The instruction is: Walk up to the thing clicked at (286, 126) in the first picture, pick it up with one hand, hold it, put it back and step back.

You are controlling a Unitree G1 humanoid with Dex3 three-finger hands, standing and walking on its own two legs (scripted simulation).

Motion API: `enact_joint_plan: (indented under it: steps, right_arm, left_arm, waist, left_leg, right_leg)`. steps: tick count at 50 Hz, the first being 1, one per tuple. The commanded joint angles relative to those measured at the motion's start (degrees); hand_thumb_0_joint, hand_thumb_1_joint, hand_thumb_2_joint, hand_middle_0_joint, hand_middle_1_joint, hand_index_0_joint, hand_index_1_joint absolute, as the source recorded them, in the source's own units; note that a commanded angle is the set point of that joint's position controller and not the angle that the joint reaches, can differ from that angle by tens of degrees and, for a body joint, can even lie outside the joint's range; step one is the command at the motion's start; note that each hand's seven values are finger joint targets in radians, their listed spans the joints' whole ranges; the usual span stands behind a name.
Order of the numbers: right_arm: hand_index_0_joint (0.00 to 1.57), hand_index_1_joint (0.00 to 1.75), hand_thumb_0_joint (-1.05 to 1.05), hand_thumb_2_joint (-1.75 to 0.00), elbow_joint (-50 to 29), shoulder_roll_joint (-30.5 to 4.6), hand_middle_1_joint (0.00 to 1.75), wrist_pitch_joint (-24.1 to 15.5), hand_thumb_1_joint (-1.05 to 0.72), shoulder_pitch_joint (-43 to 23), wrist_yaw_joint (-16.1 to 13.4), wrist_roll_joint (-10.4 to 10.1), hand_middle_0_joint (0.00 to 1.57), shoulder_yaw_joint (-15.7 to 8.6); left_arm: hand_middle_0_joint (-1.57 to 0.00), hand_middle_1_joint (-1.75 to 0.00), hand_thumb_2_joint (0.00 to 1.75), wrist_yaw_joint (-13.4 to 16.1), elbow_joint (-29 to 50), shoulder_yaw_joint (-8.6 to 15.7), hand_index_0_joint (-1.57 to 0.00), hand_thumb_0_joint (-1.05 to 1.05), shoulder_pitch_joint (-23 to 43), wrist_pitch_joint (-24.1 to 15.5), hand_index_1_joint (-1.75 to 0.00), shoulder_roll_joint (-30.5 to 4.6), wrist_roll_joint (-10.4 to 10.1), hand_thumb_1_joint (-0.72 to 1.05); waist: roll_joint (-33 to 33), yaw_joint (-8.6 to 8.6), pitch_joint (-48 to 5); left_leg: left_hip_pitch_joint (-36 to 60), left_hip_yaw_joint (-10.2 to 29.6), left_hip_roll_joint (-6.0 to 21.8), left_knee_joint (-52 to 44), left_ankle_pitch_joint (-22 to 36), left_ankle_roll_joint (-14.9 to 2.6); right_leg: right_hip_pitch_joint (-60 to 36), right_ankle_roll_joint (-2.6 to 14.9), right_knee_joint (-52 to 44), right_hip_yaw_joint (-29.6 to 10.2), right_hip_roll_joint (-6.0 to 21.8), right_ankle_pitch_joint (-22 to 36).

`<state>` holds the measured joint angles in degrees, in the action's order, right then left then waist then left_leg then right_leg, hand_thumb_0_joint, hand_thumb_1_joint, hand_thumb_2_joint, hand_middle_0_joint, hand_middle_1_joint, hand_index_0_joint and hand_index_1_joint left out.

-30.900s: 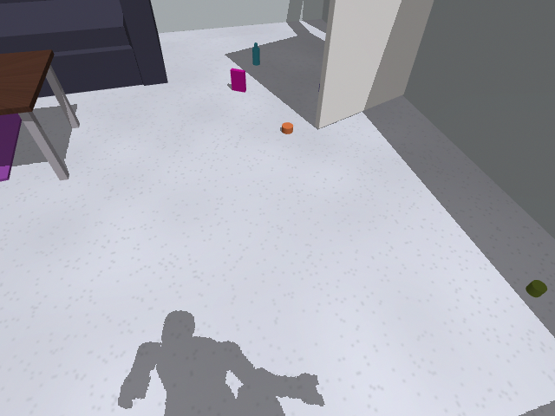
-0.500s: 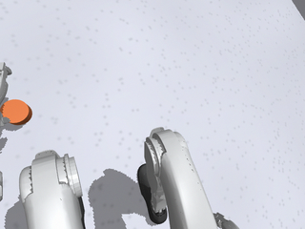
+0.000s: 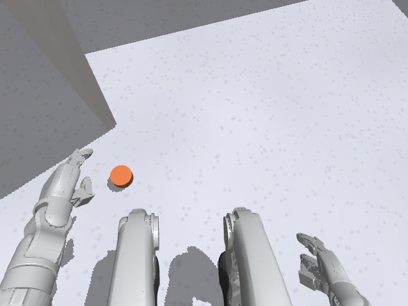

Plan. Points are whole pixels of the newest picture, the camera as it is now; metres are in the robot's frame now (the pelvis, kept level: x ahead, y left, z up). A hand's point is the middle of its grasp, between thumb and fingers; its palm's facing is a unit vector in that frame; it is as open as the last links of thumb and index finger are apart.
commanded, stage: home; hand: left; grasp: from above
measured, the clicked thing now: (122, 176) +0.47 +0.24 -0.44
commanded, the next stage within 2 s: none
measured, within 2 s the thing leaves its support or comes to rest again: neither
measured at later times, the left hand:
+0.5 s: hand (38, 227) +0.26 +0.21 +0.10, palm faces +0.13 -0.97 -0.21, open 7.4 cm
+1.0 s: hand out of the picture +0.22 +0.20 +0.20, palm faces +0.16 -0.97 -0.19, open 7.4 cm
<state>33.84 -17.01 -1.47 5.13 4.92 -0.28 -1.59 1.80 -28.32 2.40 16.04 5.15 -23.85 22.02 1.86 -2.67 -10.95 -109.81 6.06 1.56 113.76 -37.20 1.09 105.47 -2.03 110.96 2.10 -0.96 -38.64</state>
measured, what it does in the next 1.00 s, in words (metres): rises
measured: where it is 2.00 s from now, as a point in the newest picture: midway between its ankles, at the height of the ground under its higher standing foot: (190, 301)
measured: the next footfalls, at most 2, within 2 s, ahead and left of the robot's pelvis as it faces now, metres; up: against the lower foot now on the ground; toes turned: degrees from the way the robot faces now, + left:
none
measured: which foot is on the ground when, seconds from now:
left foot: down 0.00-1.00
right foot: down 0.00-1.00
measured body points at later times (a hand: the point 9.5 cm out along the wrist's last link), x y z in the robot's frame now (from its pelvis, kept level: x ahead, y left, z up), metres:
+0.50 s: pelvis +0.05 +0.00 +0.19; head +0.14 +0.03 +0.63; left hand +0.25 +0.26 +0.12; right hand +0.23 -0.22 +0.10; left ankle +0.08 +0.13 -0.43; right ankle +0.08 -0.14 -0.43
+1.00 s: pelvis +0.08 +0.01 +0.25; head +0.09 +0.02 +0.70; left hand +0.21 +0.25 +0.22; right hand +0.27 -0.21 +0.20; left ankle +0.08 +0.13 -0.43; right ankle +0.08 -0.14 -0.43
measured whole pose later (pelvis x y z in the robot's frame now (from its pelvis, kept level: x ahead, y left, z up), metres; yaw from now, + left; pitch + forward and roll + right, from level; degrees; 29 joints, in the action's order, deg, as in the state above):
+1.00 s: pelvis +0.08 +0.01 +0.25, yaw +6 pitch +10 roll -3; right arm 28.9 -12.6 -13.1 15.9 -10.3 -0.3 2.3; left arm 1.0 7.8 1.9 -29.1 26.6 -12.5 -3.2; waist 2.8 -1.9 -9.9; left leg -41.4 3.9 1.2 58.3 -27.3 0.3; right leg 36.5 -1.9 54.0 2.6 0.8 -27.7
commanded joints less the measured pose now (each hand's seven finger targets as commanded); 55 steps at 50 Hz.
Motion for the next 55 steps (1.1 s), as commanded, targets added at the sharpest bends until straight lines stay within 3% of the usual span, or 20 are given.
enact_joint_plan:
  steps: [1,3,6,8,9,11,14,19,22,34,42,44,47,55]
  right_arm:
    - [0.20,0.30,0.00,-0.90,-7.13,-8.39,0.30,-2.46,-0.90,3.15,-3.15,-1.18,0.20,-3.25]
    - [0.20,0.30,0.00,-0.90,-7.64,-7.81,0.30,-2.82,-0.90,2.23,-4.28,-1.34,0.20,-2.97]
    - [0.20,0.30,0.00,-0.90,-8.93,-6.92,0.30,-3.50,-0.90,1.32,-5.86,-1.72,0.20,-2.48]
    - [0.20,0.30,0.00,-0.90,-9.19,-6.17,0.30,-4.03,-0.90,1.00,-6.89,-1.91,0.20,-2.04]
    - [0.20,0.30,0.00,-0.90,-9.25,-5.86,0.30,-4.30,-0.90,1.08,-7.33,-1.98,0.20,-1.79]
    - [0.20,0.30,0.00,-0.90,-9.41,-5.09,0.30,-4.92,-0.90,1.56,-8.26,-2.16,0.20,-1.10]
    - [0.20,0.30,0.00,-0.90,-9.25,-4.22,0.30,-5.98,-0.90,2.21,-9.68,-2.39,0.20,-0.11]
    - [0.20,0.30,0.00,-0.90,-9.67,-2.88,0.30,-7.90,-0.90,4.42,-12.48,-2.33,0.20,0.87]
    - [0.20,0.30,0.00,-0.90,-10.00,-2.59,0.30,-8.85,-0.90,6.17,-13.69,-2.13,0.20,1.13]
    - [0.20,0.30,0.00,-0.90,-12.81,-1.62,0.30,-11.86,-0.90,9.43,-15.93,-1.07,0.20,1.19]
    - [0.20,0.30,0.00,-0.90,-13.47,-2.38,0.30,-13.99,-0.90,8.53,-16.25,-0.44,0.20,0.73]
    - [0.20,0.30,0.00,-0.90,-13.37,-2.69,0.30,-14.43,-0.90,8.56,-16.21,-0.22,0.20,0.49]
    - [0.20,0.30,0.00,-0.90,-13.18,-2.65,0.30,-14.80,-0.90,7.89,-16.15,-0.05,0.20,0.66]
    - [0.20,0.30,0.00,-0.90,-12.47,-2.52,0.30,-15.54,-0.90,7.61,-16.08,0.20,0.20,0.67]
  left_arm:
    - [-0.20,-0.30,0.90,1.47,18.44,4.69,-0.20,0.00,4.96,0.67,-0.30,-7.79,-6.69,0.90]
    - [-0.20,-0.30,0.90,1.54,21.48,3.11,-0.20,0.00,2.36,2.49,-0.30,-5.77,-9.70,0.90]
    - [-0.20,-0.30,0.90,2.07,25.91,3.80,-0.20,0.00,-2.09,5.34,-0.30,-5.03,-14.95,0.90]
    - [-0.20,-0.30,0.90,2.22,26.96,3.07,-0.20,0.00,-6.68,7.41,-0.30,-3.42,-17.25,0.90]
    - [-0.20,-0.30,0.90,2.61,27.59,4.71,-0.20,0.00,-7.64,8.38,-0.30,-4.08,-18.39,0.90]
    - [-0.20,-0.30,0.90,2.86,29.33,3.80,-0.20,0.00,-10.80,9.95,-0.30,-1.85,-20.15,0.90]
    - [-0.20,-0.30,0.90,3.42,29.92,5.06,-0.20,0.00,-15.17,12.07,-0.30,-0.45,-22.58,0.90]
    - [-0.20,-0.30,0.90,3.36,32.99,5.64,-0.20,0.00,-22.71,14.16,-0.30,1.80,-25.03,0.90]
    - [-0.20,-0.30,0.90,3.13,34.72,5.31,-0.20,0.00,-28.47,15.12,-0.30,3.46,-25.75,0.90]
    - [-0.20,-0.30,0.90,1.90,44.79,2.37,-0.20,0.00,-43.62,18.39,-0.30,6.63,-25.85,0.90]
    - [-0.20,-0.30,0.90,0.08,46.88,2.38,-0.20,0.00,-44.43,19.25,-0.30,6.19,-25.35,0.90]
    - [-0.20,-0.30,0.90,-0.27,47.06,2.43,-0.20,0.00,-43.47,19.06,-0.30,5.90,-25.05,0.90]
    - [-0.20,-0.30,0.90,-0.46,46.84,2.96,-0.20,0.00,-42.96,18.79,-0.30,5.38,-24.73,0.90]
    - [-0.20,-0.30,0.90,-0.43,47.69,3.12,-0.20,0.00,-42.93,17.99,-0.30,5.36,-24.53,0.90]
  waist:
    - [6.99,-0.78,-29.22]
    - [7.14,-1.65,-28.00]
    - [6.13,-1.58,-28.32]
    - [4.99,-1.92,-26.44]
    - [4.29,-1.45,-26.66]
    - [3.64,-2.08,-24.87]
    - [3.56,-1.89,-21.79]
    - [3.15,-1.69,-19.20]
    - [3.60,-1.43,-17.49]
    - [2.61,-0.50,-7.02]
    - [-0.33,-0.35,-1.29]
    - [0.30,-0.84,-1.76]
    - [0.02,0.12,-0.40]
    - [2.17,0.16,-2.99]
  left_leg:
    - [31.87,0.07,-0.12,-23.02,-1.48,-2.08]
    - [34.32,-0.46,-0.12,-25.36,-0.91,-2.02]
    - [38.28,-1.58,-0.39,-28.32,0.33,-2.21]
    - [40.63,-2.05,-0.55,-31.00,1.87,-2.27]
    - [41.96,-2.58,-0.61,-31.48,3.19,-2.38]
    - [44.41,-2.19,-0.68,-34.69,3.65,-2.37]
    - [48.60,-1.30,-0.46,-39.36,4.94,-2.21]
    - [56.13,-2.50,-0.62,-45.32,12.46,-2.14]
    - [61.81,-1.93,-0.57,-49.68,18.34,-1.70]
    - [74.20,-2.29,-0.50,-62.79,23.83,-1.23]
    - [74.74,-3.19,-1.10,-65.30,20.91,-1.68]
    - [75.37,-3.46,-1.24,-65.24,20.99,-1.72]
    - [74.88,-3.57,-1.43,-65.49,19.44,-1.72]
    - [76.84,-3.53,-1.36,-65.40,20.92,-1.49]
  right_leg:
    - [-18.88,3.92,-18.75,1.84,-0.99,4.58]
    - [-21.31,3.75,-21.70,1.48,-0.80,4.72]
    - [-26.98,3.50,-26.88,0.67,-0.73,5.02]
    - [-30.74,3.38,-30.46,0.33,-0.67,5.92]
    - [-33.17,3.31,-32.11,-0.18,-0.64,6.90]
    - [-36.60,3.23,-34.98,-0.23,-0.52,7.25]
    - [-40.72,3.24,-38.89,-0.15,-0.52,8.34]
    - [-49.98,3.11,-45.95,-0.09,-0.55,14.72]
    - [-54.63,2.99,-48.93,0.70,-0.56,19.58]
    - [-66.95,2.52,-61.56,2.46,-1.08,23.90]
    - [-68.95,2.06,-65.37,2.66,-0.74,20.94]
    - [-68.89,1.96,-65.41,2.50,-0.65,21.31]
    - [-69.04,1.82,-65.99,2.41,-0.43,19.90]
    - [-69.87,1.96,-65.22,2.25,-0.44,21.23]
